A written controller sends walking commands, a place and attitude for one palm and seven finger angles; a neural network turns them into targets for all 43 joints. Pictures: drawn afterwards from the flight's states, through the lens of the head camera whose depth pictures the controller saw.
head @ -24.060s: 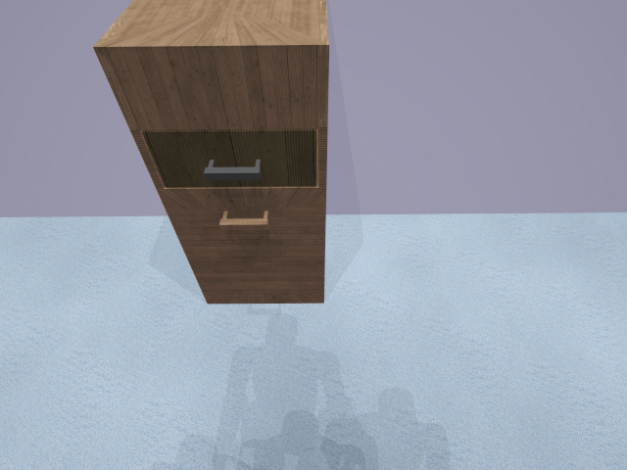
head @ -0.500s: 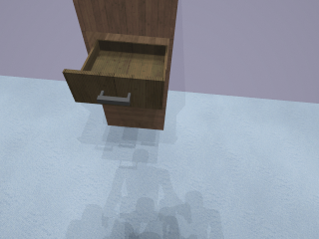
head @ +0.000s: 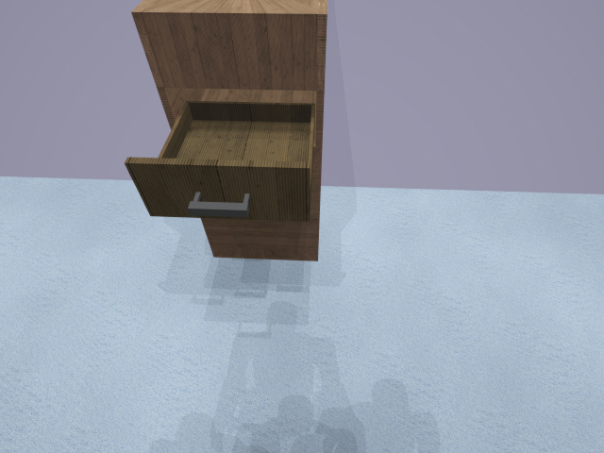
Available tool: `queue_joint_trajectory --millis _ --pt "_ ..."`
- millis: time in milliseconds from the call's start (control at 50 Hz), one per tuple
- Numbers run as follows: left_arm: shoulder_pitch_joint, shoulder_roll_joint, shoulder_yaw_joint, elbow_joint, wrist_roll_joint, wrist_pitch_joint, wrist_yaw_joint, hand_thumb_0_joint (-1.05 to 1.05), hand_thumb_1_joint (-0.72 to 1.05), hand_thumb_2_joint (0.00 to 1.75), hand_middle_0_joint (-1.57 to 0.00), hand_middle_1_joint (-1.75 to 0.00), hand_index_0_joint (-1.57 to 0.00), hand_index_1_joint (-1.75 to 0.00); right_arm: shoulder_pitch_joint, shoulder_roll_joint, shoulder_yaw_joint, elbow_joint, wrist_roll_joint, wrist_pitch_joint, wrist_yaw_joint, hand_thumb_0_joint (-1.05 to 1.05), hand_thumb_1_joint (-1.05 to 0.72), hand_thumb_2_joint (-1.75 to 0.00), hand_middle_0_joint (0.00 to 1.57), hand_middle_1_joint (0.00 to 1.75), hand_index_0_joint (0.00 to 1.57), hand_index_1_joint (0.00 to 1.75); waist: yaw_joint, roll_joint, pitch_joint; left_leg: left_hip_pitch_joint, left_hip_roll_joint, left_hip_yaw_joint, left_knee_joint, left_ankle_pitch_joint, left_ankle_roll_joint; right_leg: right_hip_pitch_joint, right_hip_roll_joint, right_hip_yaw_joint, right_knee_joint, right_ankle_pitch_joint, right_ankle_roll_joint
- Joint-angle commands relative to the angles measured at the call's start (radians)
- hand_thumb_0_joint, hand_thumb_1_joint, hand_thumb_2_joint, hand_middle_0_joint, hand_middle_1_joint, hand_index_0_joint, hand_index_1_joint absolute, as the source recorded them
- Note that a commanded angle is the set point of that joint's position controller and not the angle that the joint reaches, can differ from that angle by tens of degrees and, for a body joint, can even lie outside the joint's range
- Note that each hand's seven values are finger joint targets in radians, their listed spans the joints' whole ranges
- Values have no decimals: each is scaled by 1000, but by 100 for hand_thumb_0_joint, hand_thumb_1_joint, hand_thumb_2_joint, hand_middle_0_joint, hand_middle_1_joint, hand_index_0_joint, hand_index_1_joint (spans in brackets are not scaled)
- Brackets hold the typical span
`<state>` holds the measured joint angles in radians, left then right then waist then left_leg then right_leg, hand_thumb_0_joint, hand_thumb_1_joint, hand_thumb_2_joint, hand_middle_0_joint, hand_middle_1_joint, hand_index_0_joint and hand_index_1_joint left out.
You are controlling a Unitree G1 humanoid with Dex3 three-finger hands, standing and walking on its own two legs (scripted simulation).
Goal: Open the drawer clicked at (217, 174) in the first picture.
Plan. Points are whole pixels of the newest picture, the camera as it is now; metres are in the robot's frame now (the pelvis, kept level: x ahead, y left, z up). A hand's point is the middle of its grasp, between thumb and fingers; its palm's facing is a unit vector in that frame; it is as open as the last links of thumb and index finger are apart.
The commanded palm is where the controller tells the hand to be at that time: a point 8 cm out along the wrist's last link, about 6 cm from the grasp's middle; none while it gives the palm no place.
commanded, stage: let the arm hang, fingers relaxed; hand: left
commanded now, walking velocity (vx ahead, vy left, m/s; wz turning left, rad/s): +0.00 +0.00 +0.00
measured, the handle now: (220, 203) +0.61 +0.21 -0.10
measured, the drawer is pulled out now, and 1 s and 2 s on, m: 0.30 0.30 0.30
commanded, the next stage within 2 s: look to check the result in 0.22 s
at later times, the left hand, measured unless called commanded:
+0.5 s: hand out of the picture +0.00 +0.15 -0.17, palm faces +0.01 -0.98 -0.19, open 7.3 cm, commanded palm none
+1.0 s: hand out of the picture +0.02 +0.16 -0.17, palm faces +0.01 -0.98 -0.20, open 7.3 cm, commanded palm none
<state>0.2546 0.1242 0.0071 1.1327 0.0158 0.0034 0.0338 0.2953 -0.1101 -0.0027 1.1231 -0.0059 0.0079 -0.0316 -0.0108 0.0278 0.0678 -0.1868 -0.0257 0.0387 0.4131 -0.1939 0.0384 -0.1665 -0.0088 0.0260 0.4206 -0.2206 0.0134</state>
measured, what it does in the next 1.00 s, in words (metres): stands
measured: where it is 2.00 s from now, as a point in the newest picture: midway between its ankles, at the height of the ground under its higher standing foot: outside the picture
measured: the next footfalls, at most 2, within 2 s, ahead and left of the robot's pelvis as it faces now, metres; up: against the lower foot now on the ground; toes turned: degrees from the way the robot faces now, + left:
none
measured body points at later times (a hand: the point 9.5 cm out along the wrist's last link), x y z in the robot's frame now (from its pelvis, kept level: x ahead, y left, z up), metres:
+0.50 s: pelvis +0.01 -0.01 +0.00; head +0.03 -0.02 +0.45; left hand +0.00 +0.21 -0.16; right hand -0.01 -0.23 -0.16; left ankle +0.02 +0.09 -0.74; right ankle +0.01 -0.13 -0.74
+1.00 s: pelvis +0.01 -0.02 +0.00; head +0.03 -0.02 +0.45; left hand +0.02 +0.21 -0.16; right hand +0.01 -0.23 -0.16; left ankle +0.02 +0.09 -0.74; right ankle +0.01 -0.13 -0.74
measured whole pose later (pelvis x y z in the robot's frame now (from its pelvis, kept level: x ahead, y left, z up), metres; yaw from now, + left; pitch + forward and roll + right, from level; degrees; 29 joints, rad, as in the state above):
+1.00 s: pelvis +0.01 -0.02 +0.00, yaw -1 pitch -2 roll +0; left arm 0.25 0.14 0.01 1.14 0.01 -0.01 0.04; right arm 0.26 -0.14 -0.02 1.13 0.00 0.00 -0.04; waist -0.01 0.01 0.07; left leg -0.15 0.00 0.04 0.39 -0.20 0.01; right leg -0.13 0.02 0.03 0.39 -0.22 -0.01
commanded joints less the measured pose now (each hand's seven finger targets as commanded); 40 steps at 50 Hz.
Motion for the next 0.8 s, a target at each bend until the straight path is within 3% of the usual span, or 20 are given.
queue_joint_trajectory --millis 0,120,480,520,600,720,780 --pt "89 110 21 -18 -3 -3 8 0 90 90 -20 -30 -20 -30 86 -94 -23 -14 -5 -13 -8 0 -90 -90 20 30 20 30 5 -17 49 -15 116 -111 -112 -41 4 -70 -56 44 -78 3 -54" --pt "92 114 22 -22 -5 -12 9 0 90 90 -20 -30 -20 -30 83 -93 -28 -15 -2 -17 -9 0 -90 -90 20 30 20 30 7 -41 23 20 117 -97 -85 45 4 -58 -57 57 -85 60 -56" --pt "83 120 19 -12 -6 -12 8 0 90 90 -20 -30 -20 -30 65 -106 -27 -10 -1 -16 -12 0 -90 -90 20 30 20 30 0 -7 22 41 122 -86 -88 43 -7 -50 -58 66 -104 62 -57" --pt "94 120 18 -9 -7 -15 9 0 90 90 -20 -30 -20 -30 58 -110 -30 -15 0 -16 -13 0 -90 -90 20 30 20 30 2 -32 13 62 125 -86 -82 65 -5 -57 -55 69 -102 79 -58" --pt "84 119 19 -10 -7 -14 9 0 90 90 -20 -30 -20 -30 56 -108 -28 -12 -1 -17 -13 0 -90 -90 20 30 20 30 0 -12 15 57 125 -83 -85 72 -6 -48 -58 69 -100 92 -57" --pt "87 124 21 -13 -6 -19 10 0 90 90 -20 -30 -20 -30 47 -114 -33 -13 0 -18 -13 0 -90 -90 20 30 20 30 3 -42 11 72 127 -81 -82 90 -6 -48 -56 72 -103 110 -58" --pt "73 128 21 -15 -7 -17 9 0 90 90 -20 -30 -20 -30 48 -113 -30 -8 -2 -17 -12 0 -90 -90 20 30 20 30 0 -11 12 61 125 -79 -86 84 -9 -36 -59 73 -105 106 -59"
